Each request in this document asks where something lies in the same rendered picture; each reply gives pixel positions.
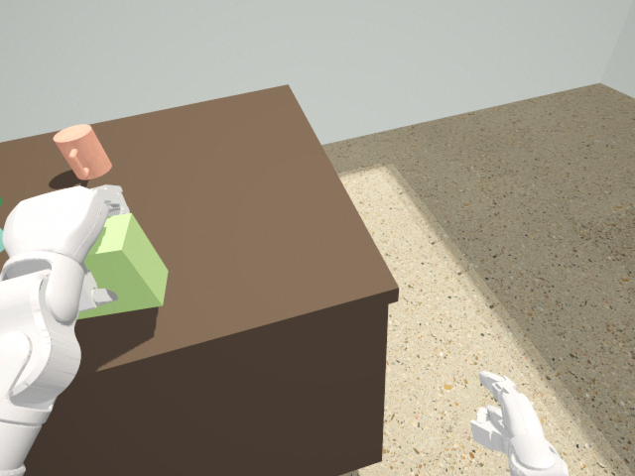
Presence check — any left robot hand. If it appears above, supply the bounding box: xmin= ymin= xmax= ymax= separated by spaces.
xmin=2 ymin=184 xmax=130 ymax=312

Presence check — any table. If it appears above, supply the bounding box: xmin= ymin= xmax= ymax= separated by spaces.
xmin=0 ymin=84 xmax=399 ymax=476

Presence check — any sponge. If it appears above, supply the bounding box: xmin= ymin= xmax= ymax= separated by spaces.
xmin=9 ymin=213 xmax=168 ymax=319

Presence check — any robot left forearm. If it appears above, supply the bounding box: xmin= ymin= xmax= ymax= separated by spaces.
xmin=0 ymin=251 xmax=84 ymax=476

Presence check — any robot right forearm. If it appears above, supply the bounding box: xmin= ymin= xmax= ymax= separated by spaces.
xmin=508 ymin=433 xmax=569 ymax=476

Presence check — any right robot hand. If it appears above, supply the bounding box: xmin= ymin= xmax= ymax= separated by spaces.
xmin=470 ymin=371 xmax=545 ymax=455

